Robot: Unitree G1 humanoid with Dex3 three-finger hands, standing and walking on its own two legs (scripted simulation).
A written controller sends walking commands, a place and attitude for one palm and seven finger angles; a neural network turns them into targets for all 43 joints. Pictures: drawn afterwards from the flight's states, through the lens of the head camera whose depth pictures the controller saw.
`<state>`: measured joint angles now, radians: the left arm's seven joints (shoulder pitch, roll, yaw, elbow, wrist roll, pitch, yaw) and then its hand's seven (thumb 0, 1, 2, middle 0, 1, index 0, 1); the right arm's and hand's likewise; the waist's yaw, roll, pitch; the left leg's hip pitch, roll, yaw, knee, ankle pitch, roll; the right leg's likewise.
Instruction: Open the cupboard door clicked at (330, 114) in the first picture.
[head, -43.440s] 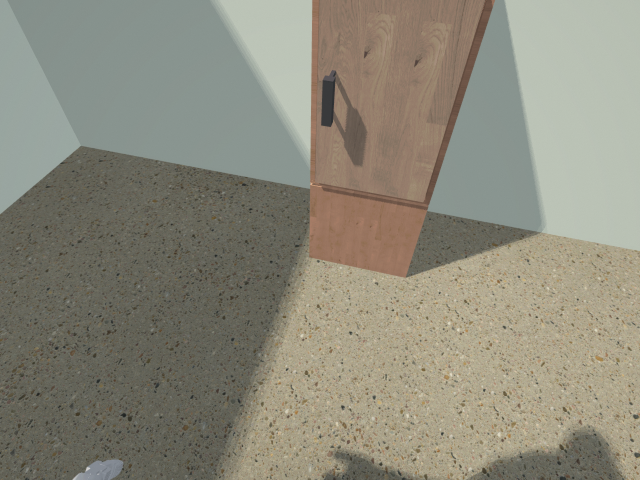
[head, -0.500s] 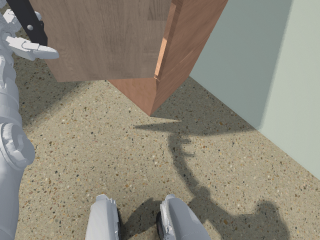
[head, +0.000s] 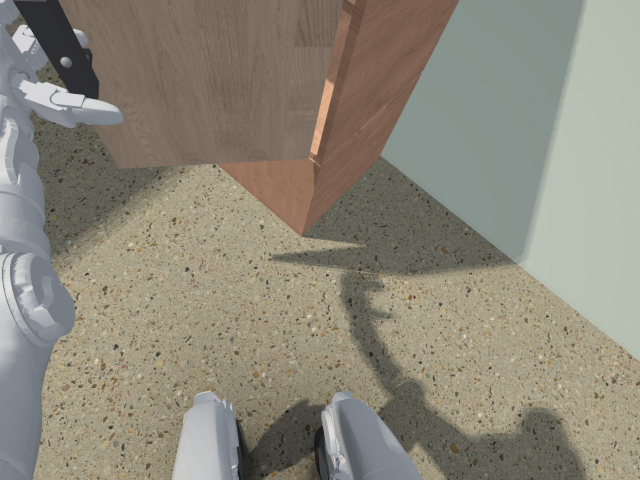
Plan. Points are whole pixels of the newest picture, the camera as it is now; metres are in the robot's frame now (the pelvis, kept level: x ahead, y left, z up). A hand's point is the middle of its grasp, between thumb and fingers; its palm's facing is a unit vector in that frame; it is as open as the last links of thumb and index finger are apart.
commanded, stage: close the thumb around the handle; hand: left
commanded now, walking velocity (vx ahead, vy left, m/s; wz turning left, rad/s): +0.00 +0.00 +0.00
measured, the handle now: (64, 32) +0.62 +0.23 +0.08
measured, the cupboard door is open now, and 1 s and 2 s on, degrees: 50 50 96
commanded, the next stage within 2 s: pull the door open along its arc in 0.70 s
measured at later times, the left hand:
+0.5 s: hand (74, 62) +0.56 +0.21 +0.09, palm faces +0.07 -1.00 -0.02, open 7.6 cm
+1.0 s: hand (81, 62) +0.56 +0.20 +0.09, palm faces +0.07 -1.00 -0.01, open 6.1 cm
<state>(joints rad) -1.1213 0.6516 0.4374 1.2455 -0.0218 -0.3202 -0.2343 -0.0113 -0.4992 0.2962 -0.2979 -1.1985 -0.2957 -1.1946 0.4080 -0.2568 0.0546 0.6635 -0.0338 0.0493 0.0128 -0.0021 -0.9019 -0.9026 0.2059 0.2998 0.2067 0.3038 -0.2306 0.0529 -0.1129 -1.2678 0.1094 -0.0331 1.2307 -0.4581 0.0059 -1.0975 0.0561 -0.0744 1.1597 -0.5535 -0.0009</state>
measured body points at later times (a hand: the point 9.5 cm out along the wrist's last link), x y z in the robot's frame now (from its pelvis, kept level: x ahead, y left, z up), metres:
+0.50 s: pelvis +0.00 +0.00 +0.00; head +0.17 +0.03 +0.42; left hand +0.55 +0.26 +0.09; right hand -0.03 -0.26 -0.10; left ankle +0.05 +0.11 -0.63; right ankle -0.01 -0.13 -0.63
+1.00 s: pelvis +0.00 +0.00 +0.00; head +0.17 +0.02 +0.42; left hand +0.55 +0.25 +0.09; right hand -0.03 -0.26 -0.10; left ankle +0.05 +0.11 -0.63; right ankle -0.01 -0.13 -0.63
